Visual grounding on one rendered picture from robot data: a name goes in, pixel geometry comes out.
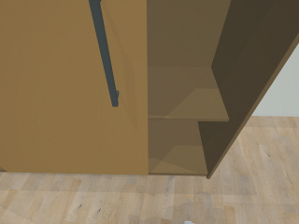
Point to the handle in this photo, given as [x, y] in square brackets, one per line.
[100, 31]

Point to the wardrobe door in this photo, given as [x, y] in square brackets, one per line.
[56, 115]

